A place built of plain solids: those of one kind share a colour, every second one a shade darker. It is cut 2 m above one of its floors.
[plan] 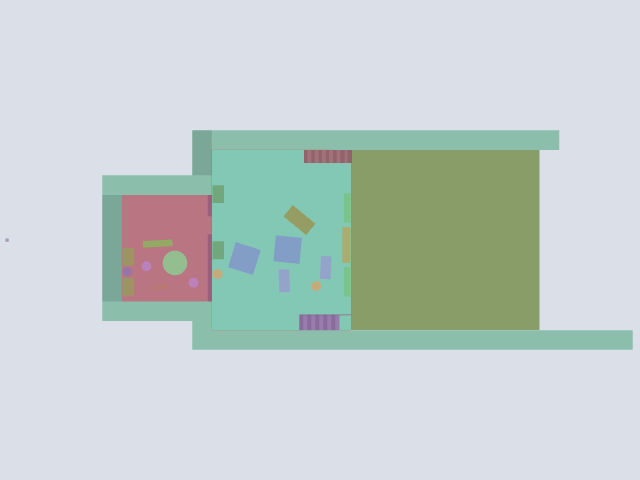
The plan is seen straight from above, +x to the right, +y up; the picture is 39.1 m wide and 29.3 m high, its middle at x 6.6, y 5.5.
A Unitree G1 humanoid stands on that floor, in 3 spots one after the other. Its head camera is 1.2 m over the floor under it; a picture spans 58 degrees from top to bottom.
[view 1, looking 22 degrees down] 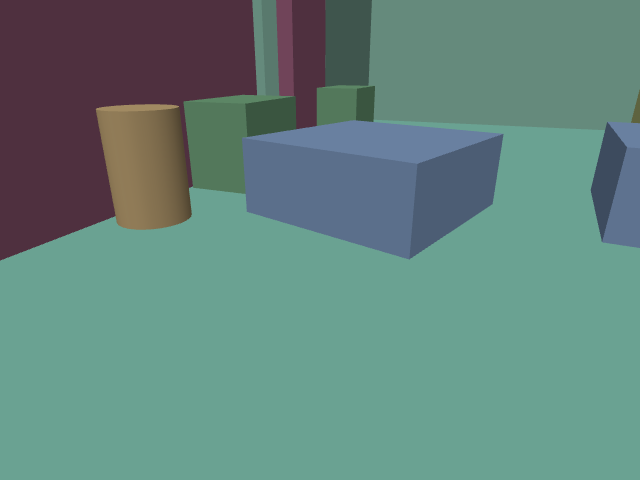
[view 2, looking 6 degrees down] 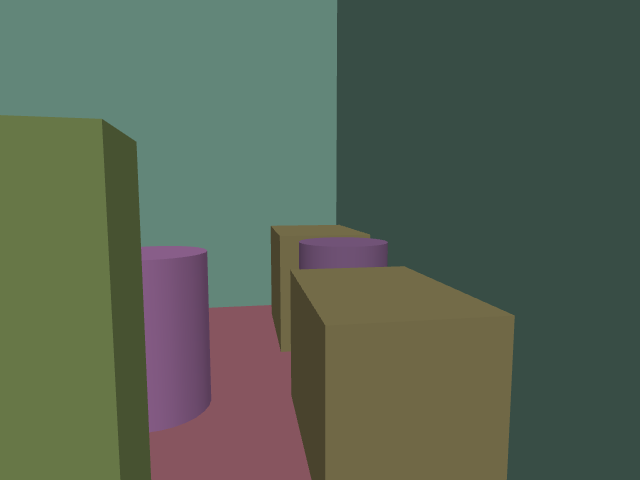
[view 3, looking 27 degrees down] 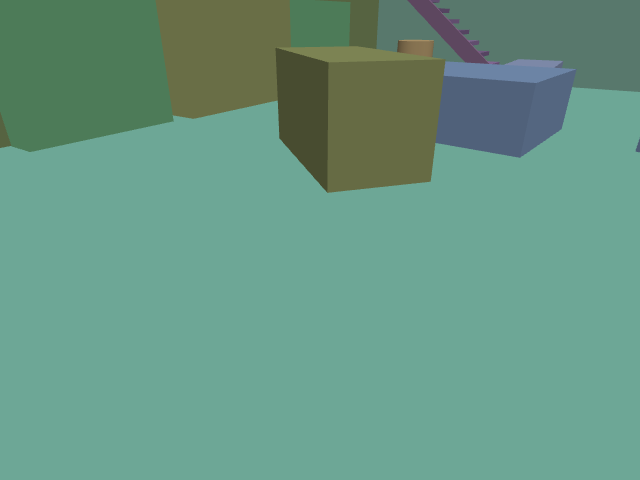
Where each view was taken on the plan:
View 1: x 2.94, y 0.72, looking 112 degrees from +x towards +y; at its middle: floor_gearfloor_concrete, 3.20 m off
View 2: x -4.50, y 6.40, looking -100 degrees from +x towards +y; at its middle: oildrum_boiler_far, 3.03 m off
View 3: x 3.22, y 10.28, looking -56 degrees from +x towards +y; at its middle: floor_gearfloor_concrete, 2.64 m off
